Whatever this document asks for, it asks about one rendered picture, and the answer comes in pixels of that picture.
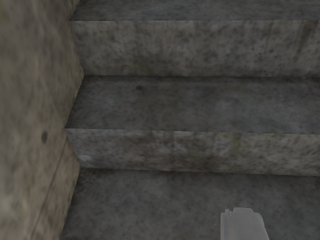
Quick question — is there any right robot thigh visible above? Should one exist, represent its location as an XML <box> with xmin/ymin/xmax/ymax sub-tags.
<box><xmin>220</xmin><ymin>207</ymin><xmax>270</xmax><ymax>240</ymax></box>

